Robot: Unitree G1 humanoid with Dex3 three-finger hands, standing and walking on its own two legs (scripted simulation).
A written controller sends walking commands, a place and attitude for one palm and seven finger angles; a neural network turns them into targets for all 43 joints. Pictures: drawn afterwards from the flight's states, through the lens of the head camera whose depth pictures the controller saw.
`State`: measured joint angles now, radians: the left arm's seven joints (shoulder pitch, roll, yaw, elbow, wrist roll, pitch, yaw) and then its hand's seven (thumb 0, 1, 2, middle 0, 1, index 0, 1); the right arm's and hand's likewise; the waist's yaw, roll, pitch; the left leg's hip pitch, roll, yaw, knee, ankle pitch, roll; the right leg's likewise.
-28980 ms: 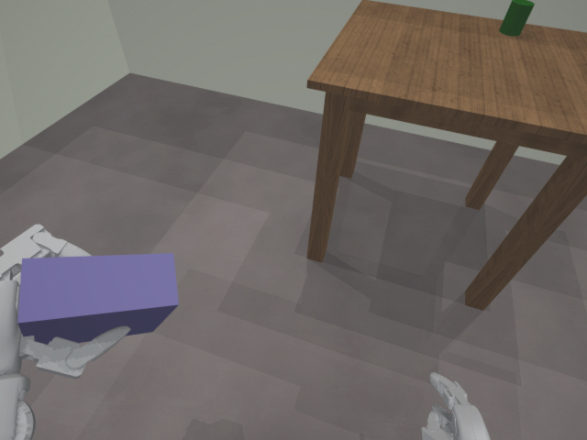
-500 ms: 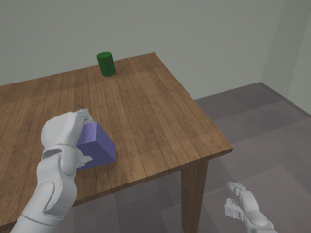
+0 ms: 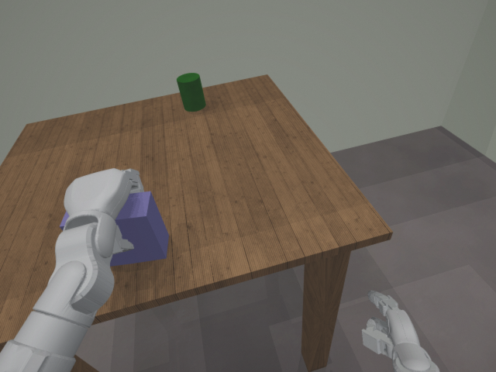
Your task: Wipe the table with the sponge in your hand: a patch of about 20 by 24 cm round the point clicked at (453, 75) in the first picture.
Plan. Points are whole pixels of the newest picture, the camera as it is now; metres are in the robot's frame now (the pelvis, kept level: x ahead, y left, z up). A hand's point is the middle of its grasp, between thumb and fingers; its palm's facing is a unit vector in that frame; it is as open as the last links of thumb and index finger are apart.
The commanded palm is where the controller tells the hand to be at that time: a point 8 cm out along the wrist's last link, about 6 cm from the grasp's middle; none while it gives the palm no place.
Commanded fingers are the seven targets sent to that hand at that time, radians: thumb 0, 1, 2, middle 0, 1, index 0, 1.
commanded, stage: wipe forward along the middle lane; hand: left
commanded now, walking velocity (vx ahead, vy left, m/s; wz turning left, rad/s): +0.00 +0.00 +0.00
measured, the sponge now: (125, 238) +0.29 +0.27 +0.09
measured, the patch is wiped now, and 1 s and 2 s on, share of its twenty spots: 1.00 1.00 1.00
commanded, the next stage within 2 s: slide back across to the first lane in 1.42 s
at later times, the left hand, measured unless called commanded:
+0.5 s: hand (121, 200) +0.33 +0.27 +0.14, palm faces +0.02 -0.07 -1.00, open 9.6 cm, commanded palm +0.31 +0.28 +0.18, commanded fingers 0.00 0.10 1.30 -1.20 -1.60 -1.20 -1.60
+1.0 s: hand (121, 181) +0.37 +0.30 +0.14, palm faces -0.06 -0.03 -1.00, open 9.7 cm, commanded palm +0.36 +0.31 +0.18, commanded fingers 0.00 0.10 1.30 -1.20 -1.60 -1.20 -1.60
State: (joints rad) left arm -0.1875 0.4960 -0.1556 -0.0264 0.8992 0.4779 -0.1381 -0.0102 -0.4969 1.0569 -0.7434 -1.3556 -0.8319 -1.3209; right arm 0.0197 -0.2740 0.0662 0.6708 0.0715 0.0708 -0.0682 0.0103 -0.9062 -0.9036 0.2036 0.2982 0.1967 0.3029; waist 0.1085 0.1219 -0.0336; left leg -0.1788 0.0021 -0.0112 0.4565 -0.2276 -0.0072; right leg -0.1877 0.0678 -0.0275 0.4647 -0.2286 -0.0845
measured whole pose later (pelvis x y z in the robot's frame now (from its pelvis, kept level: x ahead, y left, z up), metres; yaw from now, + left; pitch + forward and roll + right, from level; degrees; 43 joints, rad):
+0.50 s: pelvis +0.00 +0.01 +0.00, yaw +1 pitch -1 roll +0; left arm -0.37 0.47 -0.15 0.23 0.93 0.42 -0.13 0.00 -0.53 1.06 -0.79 -1.32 -0.85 -1.32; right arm 0.06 -0.29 0.06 0.69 0.08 0.09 -0.07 0.01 -0.91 -0.90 0.20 0.30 0.20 0.30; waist 0.08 0.10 -0.04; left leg -0.20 -0.01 -0.02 0.43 -0.20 0.00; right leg -0.20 0.06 -0.03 0.43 -0.21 -0.07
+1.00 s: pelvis +0.00 -0.01 +0.00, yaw +0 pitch +1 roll +0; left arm -0.55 0.57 -0.04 0.59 0.94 0.22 -0.13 0.01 -0.54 1.07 -0.80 -1.30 -0.84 -1.34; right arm 0.17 -0.31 0.02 0.71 0.08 0.10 -0.08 0.01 -0.91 -0.90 0.20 0.30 0.20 0.30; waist 0.02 0.09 -0.06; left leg -0.28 0.02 -0.01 0.47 -0.22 0.00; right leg -0.27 0.08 -0.03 0.45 -0.21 -0.09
